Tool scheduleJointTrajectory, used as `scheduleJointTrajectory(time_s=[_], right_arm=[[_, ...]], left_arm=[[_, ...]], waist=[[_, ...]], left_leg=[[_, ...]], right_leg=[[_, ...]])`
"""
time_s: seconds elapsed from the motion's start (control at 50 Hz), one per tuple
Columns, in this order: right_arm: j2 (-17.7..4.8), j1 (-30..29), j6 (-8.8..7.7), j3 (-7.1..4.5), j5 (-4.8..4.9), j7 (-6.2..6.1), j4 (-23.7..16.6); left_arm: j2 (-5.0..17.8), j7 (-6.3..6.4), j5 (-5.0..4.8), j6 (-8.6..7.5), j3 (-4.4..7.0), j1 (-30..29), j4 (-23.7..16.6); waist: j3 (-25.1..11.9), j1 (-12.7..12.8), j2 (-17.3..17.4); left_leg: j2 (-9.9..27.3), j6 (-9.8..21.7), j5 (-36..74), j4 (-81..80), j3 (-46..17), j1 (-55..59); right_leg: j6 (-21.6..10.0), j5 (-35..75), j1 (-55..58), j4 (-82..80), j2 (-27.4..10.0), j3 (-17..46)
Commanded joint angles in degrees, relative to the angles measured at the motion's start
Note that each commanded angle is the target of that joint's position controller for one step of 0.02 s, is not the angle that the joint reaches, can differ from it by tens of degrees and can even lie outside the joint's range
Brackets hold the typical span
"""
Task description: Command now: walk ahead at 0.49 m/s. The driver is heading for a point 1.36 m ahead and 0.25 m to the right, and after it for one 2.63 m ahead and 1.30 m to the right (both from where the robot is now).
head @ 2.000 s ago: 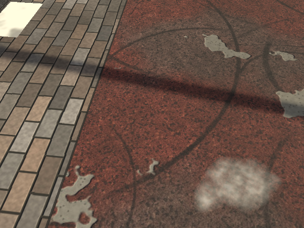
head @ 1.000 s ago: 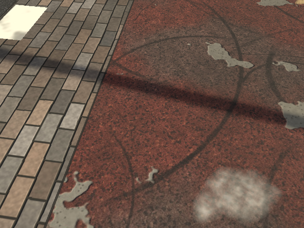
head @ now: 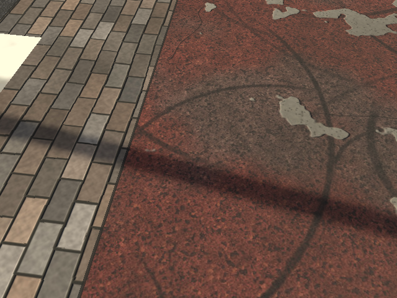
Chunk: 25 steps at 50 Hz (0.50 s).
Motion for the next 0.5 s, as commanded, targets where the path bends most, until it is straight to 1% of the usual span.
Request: scheduleJointTrajectory(time_s=[0.02,0.06,0.12,0.16,0.22,0.26,0.28,0.3,0.32,0.34,0.36,0.38,0.4,0.42,0.44,0.46,0.48,0.5], right_arm=[[-7.6,-1.4,-1.09,-1.10,-0.07,-1.20,-2.8],[-7.9,1.0,-0.68,-1.09,0.06,-1.97,-2.3],[-8.5,4.4,-0.34,-1.07,0.62,-2.54,-1.8],[-8.8,7.0,-0.05,-1.14,0.94,-2.67,-0.9],[-9.0,10.2,0.96,-1.41,1.11,-2.79,0.5],[-9.6,10.5,1.64,-1.83,1.19,-3.00,0.8],[-10.0,9.9,1.93,-2.04,1.20,-3.06,0.7],[-10.7,8.7,2.18,-2.25,1.15,-3.09,0.3],[-10.5,7.3,2.50,-2.14,1.07,-3.05,-0.2],[-8.9,6.8,2.55,-1.40,0.60,-3.00,-1.1],[-3.6,12.1,1.70,0.16,0.18,-2.51,-2.3],[-1.8,13.1,0.11,0.96,0.84,-2.10,-1.5],[-7.5,8.2,-1.10,-0.54,2.37,-1.83,-2.7],[-8.8,3.4,-1.72,-0.80,3.13,-1.88,-4.1],[-8.3,1.0,-1.70,-1.01,2.61,-2.29,-4.6],[-8.0,0.9,-0.99,-1.59,1.80,-2.68,-4.4],[-6.4,2.5,-0.09,-1.53,1.60,-2.72,-4.1],[-4.9,3.5,0.63,-1.37,1.45,-2.79,-3.8]], left_arm=[[3.0,0.33,0.74,0.61,0.99,1.8,-2.4],[2.8,-0.03,1.00,0.28,1.00,-2.6,-3.9],[1.6,-0.81,0.69,-0.26,0.42,-9.3,-5.7],[1.4,-1.39,0.34,-0.38,0.02,-13.1,-6.8],[1.6,-2.53,0.00,-0.77,-0.39,-17.6,-8.8],[2.5,-3.28,-0.13,-1.15,-0.31,-18.3,-9.8],[3.4,-3.49,-0.19,-1.30,-0.03,-16.9,-9.7],[4.8,-3.53,-0.16,-1.43,0.58,-13.7,-9.1],[6.8,-3.38,-0.06,-1.50,1.74,-6.5,-7.0],[10.1,-2.94,0.27,-1.46,3.19,4.4,-3.9],[15.6,-2.49,1.57,-1.10,4.60,13.6,-2.1],[13.4,-2.56,0.94,-0.72,3.76,14.7,-1.6],[9.6,-2.53,0.37,-0.76,2.45,10.4,-2.1],[7.3,-2.33,0.52,-0.76,1.78,5.4,-3.5],[5.9,-2.54,1.04,-0.91,1.27,1.2,-4.0],[3.9,-2.75,1.52,-1.22,0.68,-0.9,-4.2],[3.2,-2.99,1.81,-1.28,0.44,-1.5,-3.9],[3.5,-3.09,1.68,-1.41,0.55,-0.9,-3.4]], waist=[[1.8,2.6,4.6],[2.1,1.5,4.3],[2.6,-0.7,4.6],[3.3,-2.0,4.5],[4.5,-3.2,4.4],[4.2,-2.4,5.1],[3.2,-1.2,5.9],[0.9,0.9,7.1],[-3.5,4.9,7.4],[-10.8,9.2,6.4],[-20.5,8.6,-4.5],[-25.7,8.3,-12.2],[-18.3,8.3,-8.7],[-11.5,7.1,-5.3],[-6.8,5.0,-1.0],[-4.6,3.0,-0.8],[-3.8,1.5,-1.7],[-3.3,0.8,-1.8]], left_leg=[[16.2,9.3,3.5,-14.1,-13.8,-1.9],[15.5,8.4,5.9,-14.1,-11.9,0.5],[14.0,6.7,7.4,-14.1,-8.6,2.2],[14.5,6.5,7.0,-13.6,-8.1,5.2],[17.1,6.5,9.1,-10.7,-8.4,12.6],[18.9,5.8,13.5,-7.8,-8.9,16.6],[19.3,5.3,17.9,-5.8,-8.8,17.7],[19.0,4.6,27.3,-2.1,-8.2,18.0],[16.9,3.4,36.6,6.1,-6.4,16.7],[13.9,1.6,34.1,19.3,-4.2,9.0],[6.1,-2.5,12.5,42.0,-1.1,-13.7],[0.1,-3.5,-23.4,54.7,-7.6,-25.4],[4.1,-2.2,-22.4,59.6,-11.4,-31.4],[7.3,-1.4,-17.5,58.6,-9.6,-32.2],[9.7,-1.4,-12.8,54.4,-8.3,-30.0],[11.6,-1.4,-10.1,50.6,-8.5,-26.5],[12.3,-1.6,-8.6,48.8,-8.6,-23.4],[12.6,-1.9,-8.0,47.1,-8.2,-22.0]], right_leg=[[1.5,7.6,-4.8,-6.7,-3.1,1.7],[2.2,14.2,-7.0,-14.3,-2.6,1.2],[2.3,21.4,-4.5,-25.4,-0.3,-1.2],[2.4,22.2,-4.1,-29.6,0.8,-1.9],[1.6,18.7,-6.5,-33.8,1.6,-1.8],[0.3,14.3,-5.9,-35.7,2.3,-1.8],[-0.5,12.0,-3.2,-36.5,3.1,-2.4],[-1.5,10.0,2.5,-36.8,4.8,-3.7],[-3.0,10.3,12.6,-37.8,6.9,-5.4],[-5.5,12.1,29.3,-35.7,4.3,-2.6],[-13.5,6.4,53.4,-36.3,-10.7,20.6],[-17.9,1.1,60.0,-45.9,-16.9,40.8],[-14.8,-1.4,54.6,-47.1,-14.5,34.7],[-12.5,2.1,45.8,-48.1,-12.4,25.5],[-11.3,6.7,36.6,-50.4,-10.1,19.4],[-10.1,10.0,30.5,-52.3,-7.8,15.0],[-10.0,10.7,26.9,-54.1,-6.8,12.7],[-10.4,11.8,24.8,-55.5,-6.4,11.3]])
Keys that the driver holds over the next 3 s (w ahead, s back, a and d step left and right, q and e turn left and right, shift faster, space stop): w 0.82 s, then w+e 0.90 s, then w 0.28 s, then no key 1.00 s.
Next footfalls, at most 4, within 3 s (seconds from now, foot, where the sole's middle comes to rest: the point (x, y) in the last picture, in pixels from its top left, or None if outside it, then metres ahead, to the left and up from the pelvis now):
0.34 right None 0.39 -0.15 -0.78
0.88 left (171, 246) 0.69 0.09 -0.78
1.44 right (239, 185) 0.96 -0.18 -0.78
1.92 left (219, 122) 1.32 -0.12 -0.78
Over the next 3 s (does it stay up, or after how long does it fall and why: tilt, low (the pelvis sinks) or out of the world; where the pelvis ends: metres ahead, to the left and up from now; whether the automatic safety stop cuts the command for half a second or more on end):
stays up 1.28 -0.24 -0.01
